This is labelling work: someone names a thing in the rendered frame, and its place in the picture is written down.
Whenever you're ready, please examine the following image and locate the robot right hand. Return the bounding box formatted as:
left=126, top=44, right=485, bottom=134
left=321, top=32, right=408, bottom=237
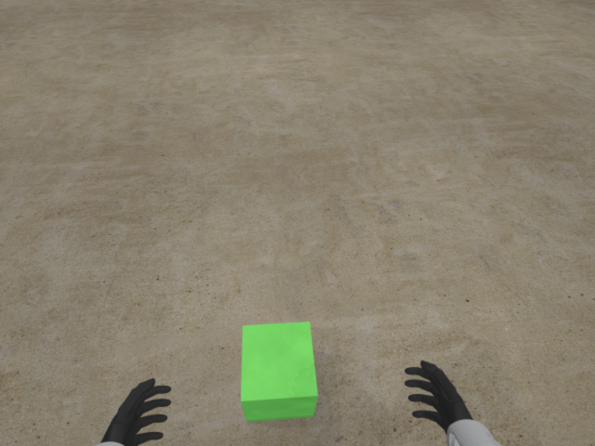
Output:
left=404, top=361, right=473, bottom=435

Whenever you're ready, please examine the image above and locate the carton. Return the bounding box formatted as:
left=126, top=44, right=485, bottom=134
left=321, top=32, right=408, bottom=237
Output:
left=241, top=321, right=318, bottom=422

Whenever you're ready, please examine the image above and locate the robot left hand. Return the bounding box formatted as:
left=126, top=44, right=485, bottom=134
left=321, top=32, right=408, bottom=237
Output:
left=101, top=378, right=171, bottom=446

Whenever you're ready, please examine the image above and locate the robot right forearm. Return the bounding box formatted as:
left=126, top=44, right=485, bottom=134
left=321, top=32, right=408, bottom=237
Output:
left=447, top=419, right=502, bottom=446

